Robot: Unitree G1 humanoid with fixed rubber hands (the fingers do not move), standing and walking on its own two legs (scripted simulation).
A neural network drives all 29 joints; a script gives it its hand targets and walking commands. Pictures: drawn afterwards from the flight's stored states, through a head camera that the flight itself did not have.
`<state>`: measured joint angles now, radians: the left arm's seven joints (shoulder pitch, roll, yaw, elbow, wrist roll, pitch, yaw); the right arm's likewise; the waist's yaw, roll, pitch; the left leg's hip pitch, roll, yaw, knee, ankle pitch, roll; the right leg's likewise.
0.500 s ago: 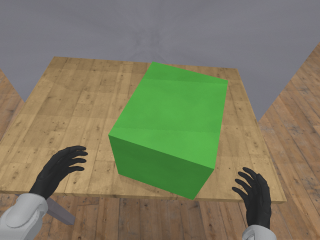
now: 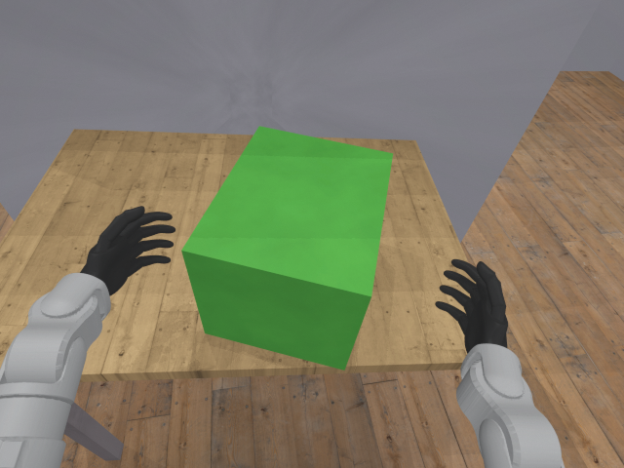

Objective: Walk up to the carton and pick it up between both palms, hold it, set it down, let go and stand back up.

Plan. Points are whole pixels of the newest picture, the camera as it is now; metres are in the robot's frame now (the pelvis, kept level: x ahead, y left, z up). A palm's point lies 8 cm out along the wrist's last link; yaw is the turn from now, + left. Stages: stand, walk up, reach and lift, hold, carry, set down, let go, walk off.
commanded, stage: reach and lift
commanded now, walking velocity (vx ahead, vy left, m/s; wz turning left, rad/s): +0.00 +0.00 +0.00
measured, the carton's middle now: (299, 242) +0.44 +0.03 +0.01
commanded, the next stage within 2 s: none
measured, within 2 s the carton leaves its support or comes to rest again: neither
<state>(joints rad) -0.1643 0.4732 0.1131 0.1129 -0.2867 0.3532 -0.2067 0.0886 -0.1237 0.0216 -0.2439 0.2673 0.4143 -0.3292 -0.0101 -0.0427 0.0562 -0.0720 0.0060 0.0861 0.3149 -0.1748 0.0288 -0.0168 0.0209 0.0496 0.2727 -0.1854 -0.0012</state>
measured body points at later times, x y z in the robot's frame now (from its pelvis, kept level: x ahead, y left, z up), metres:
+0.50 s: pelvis +0.00 +0.01 +0.00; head +0.00 +0.05 +0.45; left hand +0.40 +0.25 +0.14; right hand +0.33 -0.19 +0.13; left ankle +0.00 +0.10 -0.75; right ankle -0.02 -0.12 -0.75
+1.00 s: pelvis -0.02 +0.01 +0.00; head -0.01 +0.04 +0.45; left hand +0.45 +0.22 +0.18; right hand +0.38 -0.20 +0.17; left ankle +0.00 +0.10 -0.75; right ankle -0.02 -0.12 -0.75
